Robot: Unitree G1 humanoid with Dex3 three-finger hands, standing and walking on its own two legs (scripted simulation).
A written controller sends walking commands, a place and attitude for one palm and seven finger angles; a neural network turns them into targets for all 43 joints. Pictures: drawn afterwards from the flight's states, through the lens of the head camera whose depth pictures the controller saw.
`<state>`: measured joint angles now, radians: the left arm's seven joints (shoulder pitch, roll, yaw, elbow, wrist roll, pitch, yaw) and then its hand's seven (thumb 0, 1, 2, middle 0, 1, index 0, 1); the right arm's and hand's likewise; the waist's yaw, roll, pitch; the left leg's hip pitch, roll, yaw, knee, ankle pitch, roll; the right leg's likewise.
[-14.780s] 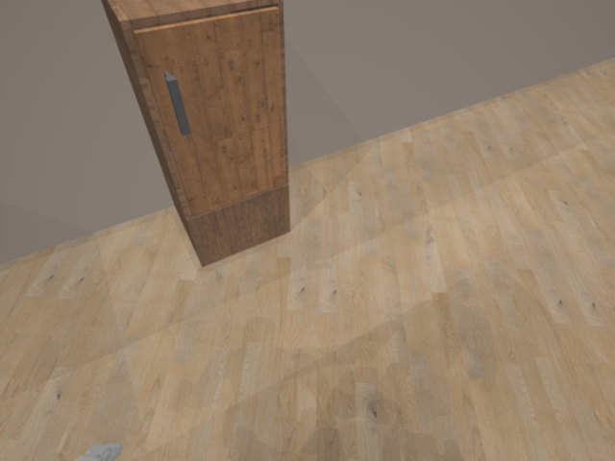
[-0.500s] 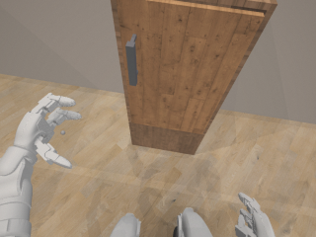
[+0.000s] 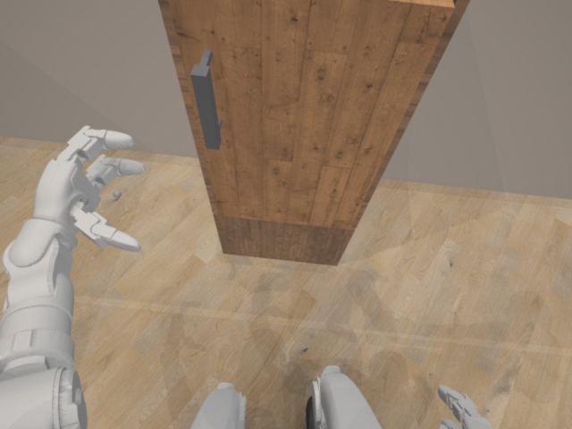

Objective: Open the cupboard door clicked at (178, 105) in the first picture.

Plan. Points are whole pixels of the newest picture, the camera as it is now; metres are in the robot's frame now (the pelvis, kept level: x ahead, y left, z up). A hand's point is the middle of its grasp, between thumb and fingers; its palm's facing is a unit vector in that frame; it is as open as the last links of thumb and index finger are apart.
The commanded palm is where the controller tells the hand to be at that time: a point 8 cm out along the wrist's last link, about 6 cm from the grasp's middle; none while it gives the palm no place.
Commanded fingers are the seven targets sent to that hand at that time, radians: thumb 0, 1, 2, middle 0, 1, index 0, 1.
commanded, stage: move the hooked fingers beside the handle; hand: left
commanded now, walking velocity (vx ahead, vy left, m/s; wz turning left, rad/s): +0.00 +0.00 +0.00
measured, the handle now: (210, 102) +0.59 +0.12 +0.06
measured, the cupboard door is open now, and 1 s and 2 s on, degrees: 0 0 0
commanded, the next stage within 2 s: slide the fingers in behind the handle in 1.56 s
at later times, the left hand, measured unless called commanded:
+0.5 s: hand (147, 149) +0.49 +0.20 +0.06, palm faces -0.13 -0.99 -0.03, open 14.0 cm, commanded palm +0.48 +0.25 +0.05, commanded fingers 0.00 -0.50 0.30 -0.30 -1.20 -0.30 -1.20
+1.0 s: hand (165, 122) +0.55 +0.19 +0.05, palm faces -0.12 -0.99 -0.03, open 14.0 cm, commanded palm +0.53 +0.23 +0.05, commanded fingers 0.00 -0.50 0.30 -0.30 -1.20 -0.30 -1.20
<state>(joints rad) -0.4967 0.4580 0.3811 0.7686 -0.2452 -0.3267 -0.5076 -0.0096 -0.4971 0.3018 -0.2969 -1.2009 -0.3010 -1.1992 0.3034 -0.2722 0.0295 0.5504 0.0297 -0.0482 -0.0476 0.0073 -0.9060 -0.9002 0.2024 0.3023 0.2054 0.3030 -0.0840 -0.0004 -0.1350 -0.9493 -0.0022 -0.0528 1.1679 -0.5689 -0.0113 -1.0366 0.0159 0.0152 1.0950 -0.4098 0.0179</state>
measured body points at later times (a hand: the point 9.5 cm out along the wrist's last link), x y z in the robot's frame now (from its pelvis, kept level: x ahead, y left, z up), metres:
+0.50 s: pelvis -0.01 +0.00 -0.02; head +0.13 +0.02 +0.41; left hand +0.49 +0.25 +0.07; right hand +0.03 -0.27 -0.12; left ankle -0.01 +0.12 -0.65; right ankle +0.06 -0.13 -0.65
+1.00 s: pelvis -0.01 +0.01 -0.02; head +0.17 +0.03 +0.39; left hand +0.55 +0.24 +0.05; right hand -0.04 -0.25 -0.12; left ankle -0.01 +0.12 -0.65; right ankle +0.06 -0.13 -0.65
